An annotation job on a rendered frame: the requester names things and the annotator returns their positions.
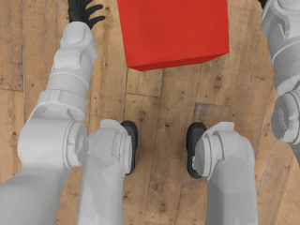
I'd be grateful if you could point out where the robot left upper arm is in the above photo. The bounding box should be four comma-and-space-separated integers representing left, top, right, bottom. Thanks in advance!
0, 117, 89, 225

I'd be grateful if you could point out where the robot right hand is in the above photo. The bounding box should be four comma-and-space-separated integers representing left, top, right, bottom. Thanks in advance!
258, 0, 267, 9

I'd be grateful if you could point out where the robot left shin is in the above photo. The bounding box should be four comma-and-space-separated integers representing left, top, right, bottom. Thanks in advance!
87, 119, 128, 155

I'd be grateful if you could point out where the robot left forearm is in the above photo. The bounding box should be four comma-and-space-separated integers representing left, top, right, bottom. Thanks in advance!
17, 22, 98, 158

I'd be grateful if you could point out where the carton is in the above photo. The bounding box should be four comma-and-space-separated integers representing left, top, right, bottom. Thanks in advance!
117, 0, 230, 71

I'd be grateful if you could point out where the right robot foot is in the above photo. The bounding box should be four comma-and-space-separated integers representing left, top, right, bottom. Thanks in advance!
186, 122, 207, 179

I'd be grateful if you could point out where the robot right upper arm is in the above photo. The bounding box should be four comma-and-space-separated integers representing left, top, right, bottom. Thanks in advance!
270, 89, 300, 168

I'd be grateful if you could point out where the robot left hand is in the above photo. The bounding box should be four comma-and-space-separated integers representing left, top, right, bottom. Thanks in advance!
67, 0, 106, 30

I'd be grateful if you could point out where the robot right forearm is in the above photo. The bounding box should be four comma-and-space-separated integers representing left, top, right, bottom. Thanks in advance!
260, 0, 300, 96

